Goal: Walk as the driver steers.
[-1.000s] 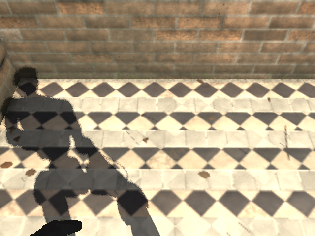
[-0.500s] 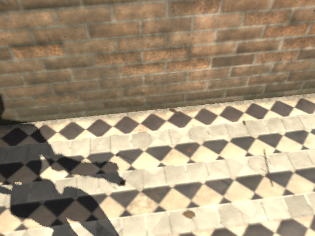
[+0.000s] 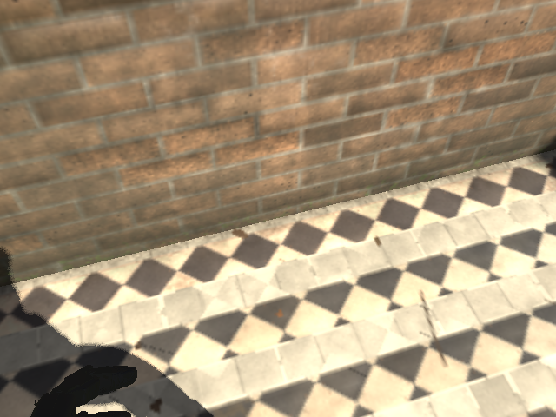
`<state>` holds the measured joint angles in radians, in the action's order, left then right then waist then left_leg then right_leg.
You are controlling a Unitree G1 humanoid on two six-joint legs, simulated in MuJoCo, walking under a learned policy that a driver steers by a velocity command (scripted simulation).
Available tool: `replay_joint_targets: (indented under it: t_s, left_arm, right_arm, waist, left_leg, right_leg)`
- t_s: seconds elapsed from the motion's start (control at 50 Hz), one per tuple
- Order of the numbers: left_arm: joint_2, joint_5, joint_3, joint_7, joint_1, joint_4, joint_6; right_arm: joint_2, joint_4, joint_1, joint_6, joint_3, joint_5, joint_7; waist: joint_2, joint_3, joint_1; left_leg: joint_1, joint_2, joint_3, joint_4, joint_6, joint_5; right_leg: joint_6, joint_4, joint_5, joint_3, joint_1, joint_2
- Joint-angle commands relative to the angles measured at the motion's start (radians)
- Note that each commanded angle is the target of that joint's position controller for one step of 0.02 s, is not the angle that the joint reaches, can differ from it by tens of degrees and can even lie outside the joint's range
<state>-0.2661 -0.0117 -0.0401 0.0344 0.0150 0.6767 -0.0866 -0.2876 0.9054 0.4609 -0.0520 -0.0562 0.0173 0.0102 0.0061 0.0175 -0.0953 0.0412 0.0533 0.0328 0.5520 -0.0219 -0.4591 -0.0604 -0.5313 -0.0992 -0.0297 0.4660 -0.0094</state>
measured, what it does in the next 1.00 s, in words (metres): walks ahead: left foot, then right foot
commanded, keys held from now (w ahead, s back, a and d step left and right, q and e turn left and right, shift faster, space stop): w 0.06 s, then w+q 0.18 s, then no key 0.76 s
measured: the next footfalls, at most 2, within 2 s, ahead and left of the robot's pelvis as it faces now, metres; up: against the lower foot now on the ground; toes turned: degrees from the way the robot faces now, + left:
left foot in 0.46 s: +0.42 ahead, +0.13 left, +0.00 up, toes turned +7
right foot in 0.82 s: +0.42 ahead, -0.12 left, +0.00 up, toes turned +7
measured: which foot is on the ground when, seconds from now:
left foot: up 0.00-0.44, down 0.46-1.00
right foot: down 0.00-0.48, up 0.50-0.80, down 0.82-1.00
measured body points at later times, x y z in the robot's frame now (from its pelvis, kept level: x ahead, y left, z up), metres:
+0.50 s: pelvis +0.26 +0.02 +0.00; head +0.30 +0.03 +0.45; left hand +0.26 +0.30 -0.14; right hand +0.49 -0.20 -0.08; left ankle +0.38 +0.13 -0.72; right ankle +0.10 -0.11 -0.70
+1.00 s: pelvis +0.35 +0.00 +0.02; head +0.36 -0.02 +0.46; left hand +0.43 +0.26 -0.11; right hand +0.51 -0.24 -0.11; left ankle +0.38 +0.13 -0.72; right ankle +0.38 -0.13 -0.72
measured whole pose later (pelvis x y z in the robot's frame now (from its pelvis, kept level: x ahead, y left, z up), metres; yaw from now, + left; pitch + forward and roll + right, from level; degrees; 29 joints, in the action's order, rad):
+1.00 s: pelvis +0.35 +0.00 +0.02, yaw +7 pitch -2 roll +1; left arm -0.25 0.02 0.01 -0.01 0.15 0.94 -0.04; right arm -0.25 0.90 0.13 -0.02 0.00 -0.03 0.02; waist 0.02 0.03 -0.01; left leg 0.24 0.00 0.01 0.44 -0.01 -0.17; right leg 0.01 -0.49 -0.25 0.01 0.22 0.02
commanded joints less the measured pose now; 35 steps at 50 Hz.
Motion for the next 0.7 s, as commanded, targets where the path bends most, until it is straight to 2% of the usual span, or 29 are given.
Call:
replay_joint_targets:
  t_s: [0.02,0.04,0.06,0.08,0.1,0.14,0.16,0.2,0.24,0.28,0.32,0.36,0.38,0.4,0.42,0.44,0.46,0.48,0.5,0.52,0.54,0.56,0.58,0.6,0.62,0.64,0.68,0.7]
  left_arm:
    - [-0.226,0.002,-0.075,-0.012,0.437,0.055,0.01]
    - [-0.181,-0.002,-0.057,-0.013,0.357,0.049,0.009]
    - [-0.153,0.003,-0.048,-0.013,0.296,0.039,0.008]
    - [-0.125,0.012,-0.04,-0.01,0.241,0.035,0.007]
    - [-0.099,0.023,-0.033,-0.008,0.207,0.034,0.0]
    - [-0.095,0.02,-0.037,-0.007,0.19,0.05,-0.015]
    - [-0.102,0.02,-0.04,-0.007,0.193,0.062,-0.024]
    - [-0.118,0.025,-0.047,-0.014,0.208,0.085,-0.031]
    - [-0.126,0.025,-0.048,-0.02,0.21,0.098,-0.032]
    - [-0.132,0.019,-0.043,-0.029,0.209,0.11,-0.028]
    - [-0.153,0.015,-0.043,-0.039,0.251,0.136,-0.018]
    - [-0.176,0.007,-0.046,-0.046,0.283,0.163,-0.002]
    - [-0.177,0.004,-0.047,-0.047,0.272,0.163,0.006]
    - [-0.189,0.001,-0.051,-0.051,0.25,0.162,0.009]
    - [-0.196,-0.002,-0.054,-0.054,0.229,0.162,0.014]
    - [-0.195,-0.001,-0.056,-0.057,0.221,0.161,0.026]
    - [-0.173,0.014,-0.047,-0.058,0.259,0.156,0.027]
    - [-0.107,0.058,-0.018,-0.049,0.355,0.135,0.017]
    - [-0.062,0.043,0.005,-0.033,0.417,0.18,0.01]
    - [-0.172,0.001,-0.02,-0.019,0.362,0.196,0.011]
    - [-0.173,-0.019,-0.02,-0.02,0.267,0.17,0.019]
    - [-0.154,-0.006,-0.015,-0.027,0.21,0.164,0.035]
    - [-0.141,0.012,-0.013,-0.04,0.202,0.169,0.059]
    - [-0.127,0.023,-0.009,-0.052,0.216,0.167,0.081]
    - [-0.116,0.027,-0.007,-0.065,0.24,0.174,0.094]
    - [-0.104,0.031,-0.004,-0.074,0.261,0.174,0.102]
    - [-0.102,0.034,0.0,-0.081,0.245,0.168,0.109]
    - [-0.104,0.035,0.001,-0.079,0.228,0.168,0.103]
  right_arm:
    - [-0.089,-0.108,0.003,-0.056,-0.001,0.007,-0.001]
    - [-0.147,-0.132,-0.08,-0.067,-0.019,0.028,-0.008]
    - [-0.141,-0.138,-0.133,-0.069,-0.017,0.022,-0.008]
    - [-0.126,-0.137,-0.153,-0.065,-0.018,0.009,-0.006]
    - [-0.112,-0.13,-0.141,-0.053,-0.02,0.004,-0.007]
    - [-0.066,-0.119,-0.115,-0.026,-0.013,0.007,-0.009]
    - [-0.059,-0.125,-0.127,-0.016,-0.012,0.006,-0.008]
    - [-0.058,-0.146,-0.177,-0.009,-0.013,0.003,-0.005]
    - [-0.053,-0.163,-0.226,-0.015,-0.011,0.001,-0.013]
    - [-0.041,-0.192,-0.309,-0.024,-0.002,-0.012,-0.021]
    - [-0.023,-0.232,-0.392,-0.031,0.011,-0.021,-0.032]
    - [-0.031,-0.256,-0.42,-0.036,0.012,-0.018,-0.048]
    - [-0.046,-0.262,-0.41,-0.034,0.007,-0.014,-0.053]
    - [-0.075,-0.254,-0.379,-0.032,-0.003,-0.02,-0.052]
    - [-0.093,-0.24,-0.323,-0.029,-0.012,-0.026,-0.049]
    - [-0.128,-0.213,-0.225,-0.038,-0.028,-0.029,-0.041]
    - [-0.18,-0.206,-0.17,-0.04,-0.041,-0.032,-0.024]
    - [-0.252,-0.222,-0.142,-0.028,-0.044,-0.081,-0.011]
    - [-0.187,-0.212,-0.13,-0.014,-0.027,-0.081,-0.002]
    - [-0.163,-0.223,-0.13,0.004,-0.021,-0.064,-0.006]
    - [-0.161,-0.227,-0.205,0.013,-0.018,-0.048,-0.003]
    - [-0.125,-0.231,-0.28,0.02,-0.002,-0.038,-0.003]
    - [-0.085,-0.236,-0.35,0.023,0.014,-0.041,0.001]
    - [-0.105,-0.226,-0.388,0.027,0.008,-0.046,0.002]
    - [-0.12,-0.221,-0.41,0.03,0.003,-0.053,0.003]
    - [-0.112,-0.215,-0.42,0.027,0.005,-0.052,0.002]
    - [-0.115,-0.199,-0.425,0.021,0.003,-0.048,0.001]
    - [-0.123,-0.182,-0.418,0.016,0.001,-0.043,0.001]
  waist:
    - [-0.258,-0.363,0.221]
    - [-0.201,-0.199,0.203]
    - [-0.126,-0.125,0.179]
    - [-0.086,-0.066,0.149]
    - [-0.101,-0.045,0.116]
    - [-0.106,-0.027,0.085]
    - [-0.092,-0.01,0.079]
    - [-0.063,0.017,0.084]
    - [-0.054,0.028,0.093]
    - [-0.045,0.06,0.111]
    - [-0.038,0.063,0.143]
    - [-0.042,0.046,0.145]
    - [-0.057,0.032,0.127]
    - [-0.065,0.012,0.11]
    - [-0.083,-0.035,0.074]
    - [-0.067,-0.088,0.018]
    - [-0.023,-0.172,0.003]
    - [0.174,-0.315,0.043]
    - [0.273,-0.476,0.057]
    - [0.124,-0.469,0.008]
    - [0.087,-0.325,0.026]
    - [0.023,-0.201,0.053]
    - [0.018,-0.15,0.094]
    - [0.062,-0.122,0.123]
    - [0.096,-0.115,0.136]
    - [0.125,-0.124,0.142]
    - [0.131,-0.135,0.137]
    - [0.13,-0.139,0.126]
  left_leg:
    - [0.697,-0.053,0.078,0.7,0.029,-0.095]
    - [0.777,0.003,0.066,0.739,0.046,-0.027]
    - [0.749,0.046,0.043,0.705,0.053,0.061]
    - [0.717,0.072,0.035,0.65,0.049,0.121]
    - [0.659,0.097,0.044,0.614,0.049,0.165]
    - [0.608,0.105,0.045,0.583,0.039,0.205]
    - [0.62,0.102,0.053,0.563,0.032,0.235]
    - [0.667,0.092,0.078,0.484,0.021,0.325]
    - [0.658,0.073,0.074,0.352,0.023,0.457]
    - [0.571,0.044,0.004,0.18,0.027,0.548]
    - [0.523,0.026,-0.04,0.088,0.029,0.586]
    - [0.51,0.012,-0.039,0.023,0.046,0.58]
    - [0.506,0.007,-0.028,0.005,0.06,0.54]
    - [0.483,-0.007,-0.03,-0.011,0.075,0.499]
    - [0.414,-0.029,-0.038,-0.037,0.093,0.468]
    - [0.285,-0.055,-0.053,-0.111,0.117,0.525]
    - [0.083,-0.006,-0.007,-0.106,0.148,0.776]
    - [-0.318,0.213,0.26,0.032,0.283,1.292]
    - [-0.448,0.377,0.502,-0.032,0.427,1.41]
    - [-0.379,0.328,0.456,-0.084,0.398,1.203]
    - [-0.263,0.288,0.356,-0.128,0.342,1.007]
    - [-0.106,0.242,0.288,-0.178,0.3,0.889]
    - [0.047,0.212,0.229,-0.225,0.265,0.786]
    - [0.178,0.182,0.186,-0.263,0.248,0.71]
    - [0.248,0.163,0.155,-0.285,0.248,0.655]
    - [0.286,0.141,0.119,-0.29,0.246,0.637]
    - [0.31,0.135,0.1,-0.299,0.24,0.506]
    - [0.322,0.134,0.098,-0.305,0.229,0.406]
  right_leg:
    - [-0.262,0.241,-0.351,0.766,-0.856,0.398]
    - [-0.222,0.251,-0.33,0.623,-0.737,0.365]
    - [-0.195,0.265,-0.243,0.498,-0.607,0.317]
    - [-0.181,0.296,-0.154,0.408,-0.494,0.281]
    - [-0.167,0.326,-0.078,0.338,-0.416,0.252]
    - [-0.171,0.379,0.012,0.248,-0.333,0.242]
    - [-0.173,0.397,0.056,0.205,-0.313,0.242]
    - [-0.168,0.415,0.127,0.135,-0.311,0.24]
    - [-0.145,0.422,0.173,0.052,-0.314,0.218]
    - [-0.117,0.415,0.303,-0.022,-0.268,0.178]
    - [-0.115,0.385,0.414,-0.034,-0.302,0.182]
    - [-0.11,0.34,0.468,-0.025,-0.385,0.211]
    - [-0.1,0.306,0.506,-0.012,-0.438,0.23]
    - [-0.083,0.261,0.57,-0.01,-0.481,0.235]
    - [-0.063,0.189,0.677,-0.007,-0.529,0.235]
    - [-0.032,0.05,0.71,-0.024,-0.544,0.189]
    - [0.009,-0.106,0.581,-0.046,-0.453,0.137]
    - [0.064,-0.415,0.067,-0.052,-0.12,0.042]
    - [0.106,-0.647,-0.591,0.066,0.021,-0.044]
    - [0.101,-0.721,-0.596,0.161,0.04,-0.002]
    - [0.099,-0.717,-0.552,0.124,0.11,0.04]
    - [0.111,-0.646,-0.493,0.099,0.117,0.073]
    - [0.123,-0.545,-0.44,0.108,0.03,0.109]
    - [0.142,-0.483,-0.4,0.078,-0.068,0.098]
    - [0.154,-0.434,-0.379,0.059,-0.129,0.084]
    - [0.159,-0.388,-0.357,0.052,-0.177,0.072]
    - [0.154,-0.295,-0.286,0.051,-0.22,0.072]
    - [0.148,-0.257,-0.235,0.059,-0.246,0.076]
